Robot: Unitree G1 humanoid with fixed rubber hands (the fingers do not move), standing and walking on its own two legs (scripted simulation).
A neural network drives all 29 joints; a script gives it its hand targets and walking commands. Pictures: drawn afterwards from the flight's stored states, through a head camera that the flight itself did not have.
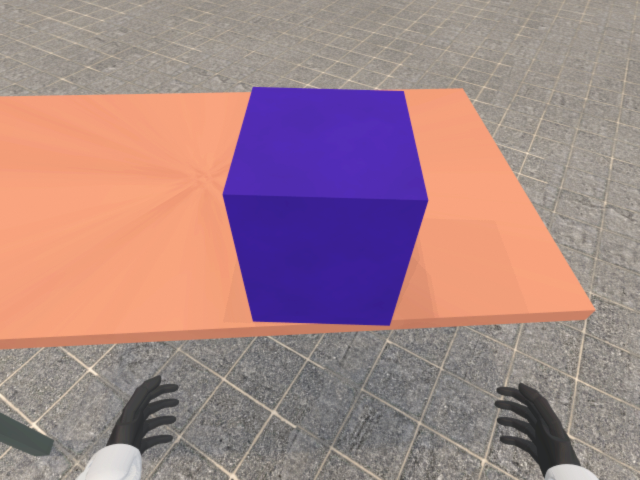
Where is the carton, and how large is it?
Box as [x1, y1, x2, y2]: [222, 87, 427, 325]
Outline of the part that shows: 253,87 222,194 253,321 389,325 427,202 427,196 403,91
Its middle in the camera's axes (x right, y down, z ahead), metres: +0.00 -0.04 +0.54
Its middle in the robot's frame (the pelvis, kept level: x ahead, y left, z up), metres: +0.43 +0.03 +0.09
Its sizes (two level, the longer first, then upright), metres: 0.210 0.200 0.250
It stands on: a table, 0.75 m high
